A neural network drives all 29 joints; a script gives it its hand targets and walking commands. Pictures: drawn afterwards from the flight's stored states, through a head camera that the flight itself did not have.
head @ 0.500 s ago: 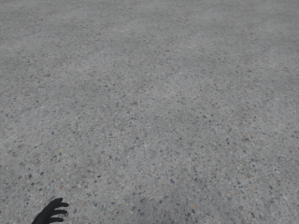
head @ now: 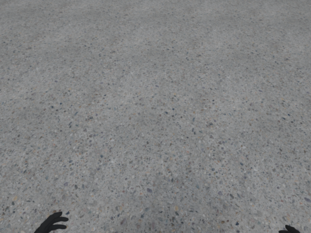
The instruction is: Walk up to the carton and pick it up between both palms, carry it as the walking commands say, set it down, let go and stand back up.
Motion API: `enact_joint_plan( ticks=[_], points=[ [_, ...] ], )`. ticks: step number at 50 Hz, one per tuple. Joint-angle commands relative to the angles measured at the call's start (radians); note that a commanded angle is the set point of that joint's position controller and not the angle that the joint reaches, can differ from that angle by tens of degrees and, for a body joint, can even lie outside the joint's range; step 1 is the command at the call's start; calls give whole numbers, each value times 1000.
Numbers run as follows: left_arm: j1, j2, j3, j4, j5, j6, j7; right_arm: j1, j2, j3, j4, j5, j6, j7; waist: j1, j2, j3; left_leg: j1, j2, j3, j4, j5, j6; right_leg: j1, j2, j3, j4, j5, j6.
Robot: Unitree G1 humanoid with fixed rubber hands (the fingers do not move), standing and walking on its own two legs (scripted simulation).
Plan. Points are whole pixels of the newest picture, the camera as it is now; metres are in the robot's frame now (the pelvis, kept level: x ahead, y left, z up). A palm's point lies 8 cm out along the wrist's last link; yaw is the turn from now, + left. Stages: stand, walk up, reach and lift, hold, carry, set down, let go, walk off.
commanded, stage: walk up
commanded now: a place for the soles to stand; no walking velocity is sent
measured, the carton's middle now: out of the picture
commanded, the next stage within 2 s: none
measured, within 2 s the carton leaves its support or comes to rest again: neither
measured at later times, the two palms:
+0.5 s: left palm (95, 174) +0.31 +0.20 -0.09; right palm out of the picture +0.11 -0.42 -0.06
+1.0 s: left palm (149, 129) +0.48 +0.04 -0.09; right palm out of the picture +0.10 -0.49 -0.06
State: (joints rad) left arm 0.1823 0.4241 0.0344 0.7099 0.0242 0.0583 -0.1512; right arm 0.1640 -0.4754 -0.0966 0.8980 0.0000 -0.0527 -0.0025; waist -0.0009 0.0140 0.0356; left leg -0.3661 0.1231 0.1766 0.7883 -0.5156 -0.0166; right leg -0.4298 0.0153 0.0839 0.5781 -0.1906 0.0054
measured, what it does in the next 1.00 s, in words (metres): walks ahead, turning right: left foot, then right foot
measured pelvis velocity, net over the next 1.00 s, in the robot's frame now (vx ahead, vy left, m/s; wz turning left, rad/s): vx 0.22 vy -0.14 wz -0.62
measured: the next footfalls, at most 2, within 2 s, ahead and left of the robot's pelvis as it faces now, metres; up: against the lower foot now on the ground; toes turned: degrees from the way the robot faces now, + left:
left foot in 0.04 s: +0.05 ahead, +0.11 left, +0.00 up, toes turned +8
right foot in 0.32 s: +0.15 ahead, -0.21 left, +0.00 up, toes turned -11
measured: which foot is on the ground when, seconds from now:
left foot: up 0.00-0.02, down 0.04-0.34, up 0.36-0.48, down 0.50-0.84, up 0.86-1.00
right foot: down 0.00-0.06, up 0.08-0.30, down 0.32-0.52, up 0.54-0.80, down 0.82-1.00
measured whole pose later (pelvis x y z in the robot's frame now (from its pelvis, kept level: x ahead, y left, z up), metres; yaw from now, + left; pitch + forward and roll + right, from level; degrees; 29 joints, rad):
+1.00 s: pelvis +0.22 -0.14 +0.00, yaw -36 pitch +2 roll -2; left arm 0.21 0.43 0.04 0.73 0.02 0.06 -0.14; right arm 0.17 -0.48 -0.07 0.89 0.00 -0.11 0.00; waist 0.00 0.00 0.03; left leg -0.39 0.11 0.19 0.74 -0.52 0.00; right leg -0.39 0.07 0.07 0.55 -0.19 -0.03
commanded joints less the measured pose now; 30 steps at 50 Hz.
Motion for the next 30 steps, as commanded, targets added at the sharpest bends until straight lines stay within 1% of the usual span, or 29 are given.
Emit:
enact_joint_plan(
  ticks=[1,2,3,4,5,6,7,8,9,10,11,12,13,14,15,16,17,18,19,20,22,23,24,25,26,27,28,29,30],
  points=[
    [-132,221,91,-142,34,-18,5,174,-211,-58,-1,3,-37,-24,-43,-187,-154,148,-90,-138,-275,106,46,29,-107,352,-245,-114,-209],
    [-190,201,84,-146,35,-15,1,230,-226,-69,16,-13,-38,-28,-95,-156,-140,399,-57,-168,-435,157,82,-213,-33,248,-212,-175,-129],
    [-255,144,78,-171,46,-17,-1,324,-357,-106,30,-32,-42,-32,-163,55,-153,623,215,-382,-640,-69,155,-448,107,2,-49,-174,-8],
    [-176,156,76,-140,65,-11,-2,159,-403,-121,-24,-33,-49,-32,-107,184,-101,526,470,-433,-653,30,214,-471,-49,-5,213,-144,1],
    [-106,207,83,-85,63,-12,-4,35,-327,-98,-60,-14,-56,-34,-23,43,-22,367,463,-355,-614,167,217,-386,-96,-8,304,-146,3],
    [-90,210,83,-60,46,-14,-13,6,-301,-90,-55,-9,-57,-33,1,21,-7,309,405,-221,-591,298,181,-290,-111,-19,312,-104,-3],
    [-85,209,79,-68,36,-17,-22,-32,-267,-74,-60,-19,-57,-31,15,66,-14,304,315,-110,-555,362,154,-250,-120,-22,283,-62,-1],
    [-109,208,74,-75,27,-21,-30,4,-273,-75,-60,-21,-55,-30,-8,108,-26,316,272,-80,-535,438,153,-225,-103,-45,263,-49,-3],
    [-136,210,70,-74,22,-27,-34,-13,-266,-75,-60,-18,-53,-30,-13,108,-11,351,251,-51,-507,506,164,-223,-99,-66,235,-65,0],
    [-138,180,69,-84,8,-29,-33,39,-267,-77,-46,-17,-46,-23,-38,119,-17,386,216,-16,-466,612,166,-221,-98,-82,155,-58,-22],
    [-136,189,70,-85,15,-32,-29,48,-299,-89,-50,-21,-37,-17,-36,136,-66,436,232,-7,-421,634,170,-172,-94,-103,111,-74,-21],
    [-167,195,67,-97,25,-30,-27,81,-315,-102,-59,-16,-37,-12,-54,125,-95,474,253,-8,-382,653,175,-168,-89,-105,61,-84,-30],
    [-162,194,75,-85,28,-34,-18,102,-306,-105,-44,-19,-31,-9,-54,118,-135,492,235,12,-327,692,161,-125,-61,-132,6,-65,-47],
    [-106,189,80,-75,34,-32,-16,55,-299,-96,-68,-22,-27,-8,-13,142,-127,444,244,31,-278,704,160,-82,-48,-155,-16,-75,-63],
    [-40,203,84,-57,36,-35,-10,41,-295,-99,-68,-15,-24,-5,23,112,-197,396,204,79,-163,722,143,70,-20,-169,-101,-52,-80],
    [71,264,110,-20,48,-43,-1,41,-256,-82,-78,-13,-21,-3,92,17,-223,234,133,92,48,654,106,249,28,-119,-114,-47,-134],
    [144,343,134,-4,51,-42,13,-10,-207,-52,-110,-1,-19,0,133,-155,-196,-31,29,98,240,465,66,352,-120,174,-204,22,-226],
    [78,394,141,-26,28,-34,25,-1,-190,-37,-130,11,-27,-1,102,-352,-148,-343,-118,6,321,-90,27,495,-200,515,-305,22,-329],
    [56,356,144,-51,11,-26,23,-14,-216,-29,-120,11,-38,-5,91,-207,-146,-355,-48,-135,265,-103,17,521,-223,514,-268,61,-345],
    [29,305,132,-61,10,-25,20,-8,-206,-31,-98,8,-44,-11,75,-170,-144,-324,-51,-143,195,-76,13,498,-191,432,-246,131,-322],
    [-63,256,112,-93,28,-20,16,27,-204,-32,-61,-6,-45,-25,37,-193,-97,-157,-74,-128,-27,-63,3,285,-116,386,-267,21,-263],
    [-101,247,112,-106,37,-18,10,72,-204,-40,-51,-2,-47,-29,17,-222,-81,-72,-86,-126,-112,-53,18,175,-110,370,-275,-48,-260],
    [-132,237,113,-118,38,-19,3,119,-203,-41,-33,-10,-56,-27,-20,-172,-90,69,-95,-121,-216,44,41,58,-105,393,-245,-125,-253],
    [-203,224,102,-143,33,-22,-8,195,-225,-53,-3,-11,-61,-32,-71,-148,-134,293,-75,-120,-395,169,71,-108,-65,314,-203,-246,-190],
    [-248,149,86,-168,30,-18,-12,278,-311,-79,10,-35,-67,-38,-115,-45,-165,539,59,-256,-543,117,108,-318,48,173,-94,-265,-85],
    [-181,96,71,-137,48,-24,-12,224,-389,-101,4,-45,-69,-53,-114,224,-153,597,384,-449,-648,-26,151,-459,58,3,193,-195,-25],
    [-132,188,81,-102,65,-21,-12,78,-371,-93,-53,-21,-79,-53,-41,96,-51,422,496,-450,-625,11,197,-458,-67,12,302,-176,-5],
    [-121,209,88,-76,49,-21,-23,0,-337,-77,-65,-14,-82,-45,1,36,-3,323,438,-339,-630,30,188,-382,-91,-6,340,-119,-4],
    [-78,200,88,-54,38,-20,-30,-5,-297,-64,-66,-13,-81,-41,30,25,10,289,363,-200,-616,144,138,-316,-102,-19,345,-73,2]
  ],
)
